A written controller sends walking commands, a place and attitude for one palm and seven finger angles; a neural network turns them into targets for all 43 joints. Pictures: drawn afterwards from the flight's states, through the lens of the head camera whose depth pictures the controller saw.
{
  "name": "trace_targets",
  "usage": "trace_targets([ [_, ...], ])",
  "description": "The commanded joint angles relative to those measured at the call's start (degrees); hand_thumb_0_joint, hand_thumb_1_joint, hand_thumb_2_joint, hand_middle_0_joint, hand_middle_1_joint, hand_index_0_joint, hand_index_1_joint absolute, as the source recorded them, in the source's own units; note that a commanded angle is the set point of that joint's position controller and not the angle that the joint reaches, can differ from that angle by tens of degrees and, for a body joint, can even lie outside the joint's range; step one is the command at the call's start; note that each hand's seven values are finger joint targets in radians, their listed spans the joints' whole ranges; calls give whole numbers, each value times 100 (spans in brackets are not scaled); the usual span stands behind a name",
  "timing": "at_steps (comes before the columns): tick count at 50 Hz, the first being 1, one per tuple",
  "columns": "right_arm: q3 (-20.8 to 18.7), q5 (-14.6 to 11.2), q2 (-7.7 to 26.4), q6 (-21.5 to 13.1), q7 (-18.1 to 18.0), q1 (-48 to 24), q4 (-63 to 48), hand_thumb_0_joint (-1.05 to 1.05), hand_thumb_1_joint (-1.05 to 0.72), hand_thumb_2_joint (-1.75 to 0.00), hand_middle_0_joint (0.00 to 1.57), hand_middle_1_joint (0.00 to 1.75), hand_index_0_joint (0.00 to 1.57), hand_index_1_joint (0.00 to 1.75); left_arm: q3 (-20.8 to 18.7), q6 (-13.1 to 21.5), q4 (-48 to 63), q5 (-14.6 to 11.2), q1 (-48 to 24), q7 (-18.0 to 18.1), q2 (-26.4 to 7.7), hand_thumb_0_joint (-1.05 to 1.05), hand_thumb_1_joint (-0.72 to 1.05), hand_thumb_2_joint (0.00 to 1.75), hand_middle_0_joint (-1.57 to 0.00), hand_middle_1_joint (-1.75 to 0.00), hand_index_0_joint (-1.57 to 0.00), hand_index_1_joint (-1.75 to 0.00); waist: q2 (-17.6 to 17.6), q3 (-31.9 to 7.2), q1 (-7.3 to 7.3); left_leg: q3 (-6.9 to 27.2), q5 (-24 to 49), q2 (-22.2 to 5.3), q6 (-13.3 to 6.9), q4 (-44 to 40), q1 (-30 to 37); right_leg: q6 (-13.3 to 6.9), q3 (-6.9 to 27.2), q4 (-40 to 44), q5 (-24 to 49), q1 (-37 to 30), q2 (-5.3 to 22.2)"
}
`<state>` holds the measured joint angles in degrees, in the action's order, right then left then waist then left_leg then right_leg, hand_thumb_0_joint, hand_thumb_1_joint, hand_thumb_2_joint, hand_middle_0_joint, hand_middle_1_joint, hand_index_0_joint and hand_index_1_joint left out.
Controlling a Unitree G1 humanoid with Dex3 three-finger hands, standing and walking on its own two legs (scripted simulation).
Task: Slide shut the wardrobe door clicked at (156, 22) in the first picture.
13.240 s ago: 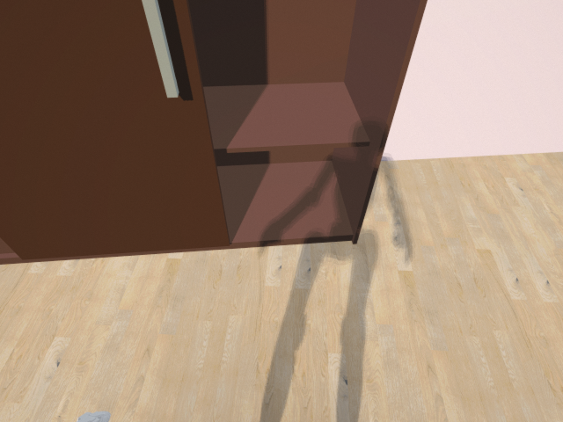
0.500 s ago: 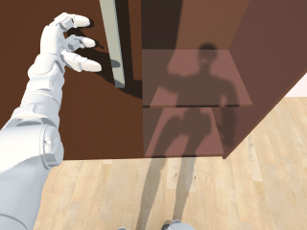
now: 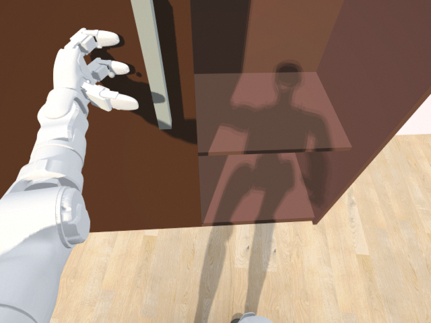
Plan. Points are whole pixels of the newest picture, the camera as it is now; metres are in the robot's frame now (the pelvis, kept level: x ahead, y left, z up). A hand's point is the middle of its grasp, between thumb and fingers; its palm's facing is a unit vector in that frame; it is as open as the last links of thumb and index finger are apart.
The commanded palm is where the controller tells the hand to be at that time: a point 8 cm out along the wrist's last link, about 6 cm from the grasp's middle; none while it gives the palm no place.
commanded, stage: move the hooked fingers beside the handle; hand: left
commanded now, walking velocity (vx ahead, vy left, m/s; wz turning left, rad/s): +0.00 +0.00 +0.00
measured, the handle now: (156, 65) +0.55 +0.07 +0.18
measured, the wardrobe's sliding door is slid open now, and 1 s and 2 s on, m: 0.55 0.55 0.55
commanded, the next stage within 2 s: feel for the door with the fingertips in 0.84 s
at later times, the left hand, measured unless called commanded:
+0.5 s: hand (111, 81) +0.50 +0.15 +0.17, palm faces -0.02 -1.00 +0.00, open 13.7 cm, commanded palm +0.48 +0.21 +0.16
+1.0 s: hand (110, 85) +0.49 +0.15 +0.18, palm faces -0.01 -1.00 +0.00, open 14.0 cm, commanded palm +0.47 +0.19 +0.17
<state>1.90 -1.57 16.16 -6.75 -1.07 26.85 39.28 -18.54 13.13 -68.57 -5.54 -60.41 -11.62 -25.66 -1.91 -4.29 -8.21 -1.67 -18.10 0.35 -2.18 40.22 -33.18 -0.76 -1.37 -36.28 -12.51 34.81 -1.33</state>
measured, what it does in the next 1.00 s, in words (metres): shifts its weight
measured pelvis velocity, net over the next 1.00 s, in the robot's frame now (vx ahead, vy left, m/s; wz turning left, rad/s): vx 0.06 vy -0.01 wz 0.01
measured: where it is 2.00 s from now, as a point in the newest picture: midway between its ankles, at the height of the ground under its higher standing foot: outside the picture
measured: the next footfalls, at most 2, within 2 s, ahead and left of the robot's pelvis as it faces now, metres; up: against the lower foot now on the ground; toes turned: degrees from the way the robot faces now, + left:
none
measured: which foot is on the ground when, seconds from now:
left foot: down 0.00-1.00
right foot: down 0.00-1.00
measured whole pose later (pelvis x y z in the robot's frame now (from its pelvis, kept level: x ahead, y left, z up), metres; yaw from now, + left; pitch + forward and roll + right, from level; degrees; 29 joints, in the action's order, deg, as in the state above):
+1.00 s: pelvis +0.06 -0.01 +0.02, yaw +0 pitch +6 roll -1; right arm 0.9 -2.6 14.6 -4.4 -1.7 19.2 37.9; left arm -13.8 5.4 -41.5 -10.7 -37.5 -9.4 -16.8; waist -3.3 -4.5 -3.0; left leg -1.1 -19.9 0.0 -1.4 31.5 -17.6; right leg -1.4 -1.6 -29.2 -15.3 20.0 -2.0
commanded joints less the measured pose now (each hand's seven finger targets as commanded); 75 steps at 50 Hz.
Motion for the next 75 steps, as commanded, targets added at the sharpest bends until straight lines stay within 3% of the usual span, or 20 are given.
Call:
trace_targets([
  [1, -340, -47, 913, -181, -39, 467, -458, 0, -90, -90, 20, 30, 20, 30, -74, 102, 989, -44, -2337, 251, -1160, 0, -50, 30, -30, -120, -30, -120, 88, -1237, -47, 295, -592, -141, 32, -937, 538, 36, 156, 689, -647, -806, 25],
  [4, -342, -44, 945, -151, -42, 479, -454, 0, -90, -90, 20, 30, 20, 30, -290, 83, 967, -91, -2103, 272, -1344, 0, -50, 30, -30, -120, -30, -120, 386, -1246, 20, 263, -327, -136, 14, -912, 498, 33, 156, 698, -470, -1025, 8],
  [8, -344, -57, 865, -115, -38, 392, -532, 0, -90, -90, 20, 30, 20, 30, -75, 89, 1197, -134, -1894, 199, -1029, 0, -50, 30, -30, -120, -30, -120, 229, -1234, 62, 205, 27, -122, 6, -898, 679, 8, 136, 686, -139, -1126, 14],
  [9, -338, -69, 882, -96, -43, 358, -534, 0, -90, -90, 20, 30, 20, 30, -235, 77, 1178, -118, -1808, 189, -1233, 0, -50, 30, -30, -120, -30, -120, 229, -1190, 118, 215, -9, -125, 18, -914, 647, 11, 140, 687, -166, -1117, -1],
  [12, -349, -87, 846, -85, -44, 284, -555, 0, -90, -90, 20, 30, 20, 30, -57, 21, 1274, -174, -1687, 157, -942, 0, -50, 30, -30, -120, -30, -120, 305, -1194, 96, 162, 107, -113, 8, -904, 740, 27, 151, 731, -23, -1164, 8],
  [19, -347, -83, 816, 27, -41, 184, -667, 0, -90, -90, 20, 30, 20, 30, -318, -23, 1611, -215, -1174, 115, -1155, 0, -50, 30, -30, -120, -30, -120, 342, -1495, 299, 87, 738, -66, 4, -857, 843, 8, 141, 624, 730, -1670, 13],
  [22, -335, -114, 771, 62, -41, 48, -732, 0, -90, -90, 20, 30, 20, 30, -73, -52, 1846, -256, -1130, 93, -871, 0, -50, 30, -30, -120, -30, -120, 301, -1366, 263, 63, 731, -65, 4, -877, 923, 11, 136, 669, 754, -1625, 14],
  [28, -362, -108, 717, 26, -87, -178, -799, 0, -90, -90, 20, 30, 20, 30, -55, 224, 3278, -427, -1494, 111, -926, 0, -50, 30, -30, -120, -30, -120, -27, -2105, 270, 86, 1354, -78, -24, -817, 1597, -4, 174, 632, 1376, -2081, -16],
  [33, -347, -122, 672, -43, -129, -334, -674, 0, -90, -90, 20, 30, 20, 30, 192, 140, 3532, -503, -1328, 91, -615, 0, -50, 30, -30, -120, -30, -120, -297, -2004, 246, 141, 1765, -86, 5, -862, 2020, -28, 95, 691, 1674, -2039, -27],
  [43, -347, -130, 640, 2, -95, -536, -700, 0, -90, -90, 20, 30, 20, 30, 219, -253, 3886, -561, -467, 195, -382, 0, -50, 30, -30, -120, -30, -120, 84, -1843, 442, 143, 2461, -90, 25, -972, 2158, -46, 0, 721, 2306, -2403, -9],
  [48, -341, -132, 581, 10, -87, -683, -741, 0, -90, -90, 20, 30, 20, 30, 313, -400, 4104, -554, -242, 256, -187, 0, -50, 30, -30, -120, -30, -120, -80, -1783, 505, 114, 2613, -82, 36, -1003, 2331, -49, 18, 780, 2373, -2414, 11],
  [50, -331, -148, 568, 12, -87, -729, -720, 0, -90, -90, 20, 30, 20, 30, 473, -472, 4074, -586, -273, 281, 20, 0, -50, 30, -30, -120, -30, -120, 190, -1630, 419, 131, 2429, -95, 36, -1042, 2307, -29, -8, 839, 2261, -2323, -5],
  [53, -327, -133, 588, 31, -115, -760, -669, 0, -90, -90, 20, 30, 20, 30, 350, -508, 4059, -563, -395, 391, -118, 0, -50, 30, -30, -120, -30, -120, 184, -1550, 449, 131, 2330, -74, 39, -1079, 2247, -48, -8, 860, 2182, -2374, 21],
  [58, -320, -112, 477, -40, -74, -863, -652, 0, -90, -90, 20, 30, 20, 30, 848, -404, 4440, -480, -665, 568, 444, 0, -50, 30, -30, -120, -30, -120, -110, -1729, 427, 233, 2648, -98, 103, -1062, 2614, -73, -46, 821, 2109, -2229, 17],
  [61, -320, -100, 461, -69, -46, -911, -633, 0, -90, -90, 20, 30, 20, 30, 880, -443, 4349, -484, -526, 683, 601, 0, -50, 30, -30, -120, -30, -120, 105, -1729, 445, 212, 2519, -99, 110, -1110, 2578, -50, -50, 846, 2074, -2256, 3],
  [65, -310, -85, 455, -42, -28, -957, -632, 0, -90, -90, 20, 30, 20, 30, 713, -486, 4177, -393, -283, 870, 501, 0, -50, 30, -30, -120, -30, -120, 334, -1599, 563, 160, 2288, -78, 90, -1204, 2330, -60, -33, 867, 2023, -2427, 16],
  [67, -301, -91, 437, -44, -36, -990, -625, 0, -90, -90, 20, 30, 20, 30, 710, -480, 4178, -350, -476, 928, 476, 0, -50, 30, -30, -120, -30, -120, 219, -1536, 532, 135, 2148, -71, 86, -1209, 2312, -55, 2, 898, 1922, -2370, 26],
  [68, -303, -80, 480, -6, -61, -937, -555, 0, -90, -90, 20, 30, 20, 30, 490, -487, 3957, -316, -522, 990, 179, 0, -50, 30, -30, -120, -30, -120, 408, -1419, 534, 139, 1990, -77, 73, -1234, 2172, -53, 2, 937, 1791, -2410, 34],
  [70, -275, -96, 443, -13, -80, -978, -576, 0, -90, -90, 20, 30, 20, 30, 666, -443, 3931, -297, -930, 996, 334, 0, -50, 30, -30, -120, -30, -120, 314, -1306, 442, 130, 1702, -61, 67, -1294, 2113, -40, 39, 983, 1562, -2298, 29],
  [75, -295, -63, 462, -98, -103, -814, -499, 0, -90, -90, 20, 30, 20, 30, 466, -187, 3656, -296, -1163, 949, 117, 0, -50, 30, -30, -120, -30, -120, 264, -1753, 465, 137, 1782, -52, 63, -1251, 2231, -58, 78, 936, 1654, -2454, 12],
])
